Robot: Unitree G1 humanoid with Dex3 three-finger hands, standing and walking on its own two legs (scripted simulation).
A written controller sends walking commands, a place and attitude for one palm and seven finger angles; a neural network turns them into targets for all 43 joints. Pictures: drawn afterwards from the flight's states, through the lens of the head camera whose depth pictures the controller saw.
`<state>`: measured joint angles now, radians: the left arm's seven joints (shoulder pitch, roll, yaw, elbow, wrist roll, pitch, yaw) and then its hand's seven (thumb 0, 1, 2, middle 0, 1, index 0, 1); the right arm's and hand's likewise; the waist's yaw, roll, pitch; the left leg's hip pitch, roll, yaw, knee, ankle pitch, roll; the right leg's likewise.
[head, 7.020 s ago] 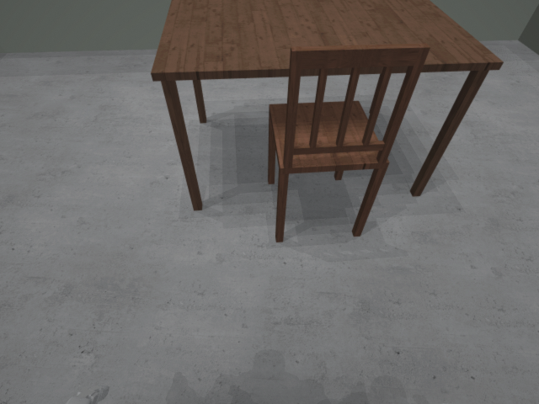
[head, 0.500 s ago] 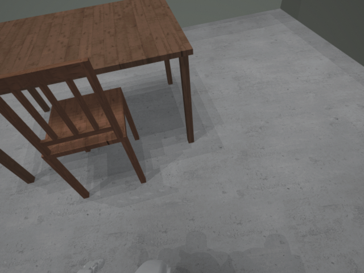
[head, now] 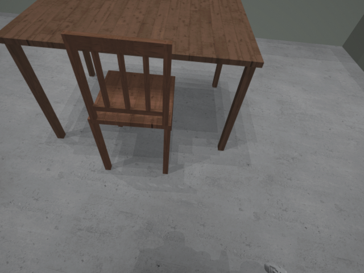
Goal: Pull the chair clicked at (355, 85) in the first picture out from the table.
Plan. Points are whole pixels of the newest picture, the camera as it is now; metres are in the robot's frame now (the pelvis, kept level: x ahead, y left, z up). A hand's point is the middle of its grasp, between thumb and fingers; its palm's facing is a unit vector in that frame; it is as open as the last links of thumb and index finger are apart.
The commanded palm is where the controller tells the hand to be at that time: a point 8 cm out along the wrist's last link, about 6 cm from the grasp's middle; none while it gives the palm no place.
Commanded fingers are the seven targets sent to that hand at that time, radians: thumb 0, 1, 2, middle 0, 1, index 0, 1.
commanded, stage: take the last steps up to it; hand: left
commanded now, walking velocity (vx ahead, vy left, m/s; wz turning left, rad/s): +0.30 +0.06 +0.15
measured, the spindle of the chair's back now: (124, 82) +0.77 +0.31 -0.09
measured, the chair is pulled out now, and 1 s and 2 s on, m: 0.00 0.00 0.00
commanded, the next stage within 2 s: come to a stop and stand still in 0.98 s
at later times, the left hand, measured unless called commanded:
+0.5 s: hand out of the picture +0.07 +0.15 -0.15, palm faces +0.13 -0.96 -0.23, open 7.3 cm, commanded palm none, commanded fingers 0.00 0.90 0.90 -0.20 -0.30 -0.20 -0.30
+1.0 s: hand (93, 226) +0.24 +0.27 -0.18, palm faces +0.15 -0.97 -0.19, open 7.3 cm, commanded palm none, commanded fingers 0.00 0.90 0.90 -0.20 -0.30 -0.20 -0.30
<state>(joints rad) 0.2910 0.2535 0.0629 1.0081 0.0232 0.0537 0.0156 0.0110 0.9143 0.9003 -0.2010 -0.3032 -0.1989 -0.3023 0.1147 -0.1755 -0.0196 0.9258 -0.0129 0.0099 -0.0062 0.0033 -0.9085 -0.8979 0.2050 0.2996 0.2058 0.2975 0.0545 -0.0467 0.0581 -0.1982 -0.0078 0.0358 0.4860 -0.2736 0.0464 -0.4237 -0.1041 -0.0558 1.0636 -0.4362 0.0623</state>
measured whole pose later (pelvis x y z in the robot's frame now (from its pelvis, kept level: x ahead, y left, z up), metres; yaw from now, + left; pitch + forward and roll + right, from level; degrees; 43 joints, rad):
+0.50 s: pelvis +0.09 -0.02 +0.01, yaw +4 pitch -2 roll +1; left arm 0.37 0.13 0.04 1.05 0.02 -0.05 0.02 0.01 0.92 0.90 -0.20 -0.30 -0.20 -0.30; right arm 0.37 -0.20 -0.07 1.09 -0.03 0.01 0.02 0.01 -0.91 -0.90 0.20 0.30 0.20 0.30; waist -0.01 0.04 0.00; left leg -0.52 0.07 0.02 1.06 -0.21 -0.01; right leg -0.09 -0.04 -0.13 0.35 -0.24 -0.03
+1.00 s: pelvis +0.26 +0.08 +0.00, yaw +3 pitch +0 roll +1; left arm 0.30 0.18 0.07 1.09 0.03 -0.02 0.01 0.01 0.92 0.90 -0.20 -0.30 -0.20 -0.30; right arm 0.20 -0.14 -0.05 1.00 -0.01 -0.09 -0.03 -0.02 -0.95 -0.90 0.21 0.30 0.21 0.30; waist 0.03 -0.05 0.03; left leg -0.20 0.00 0.16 0.43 -0.22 0.05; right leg -0.50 -0.10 -0.06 1.12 -0.32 0.00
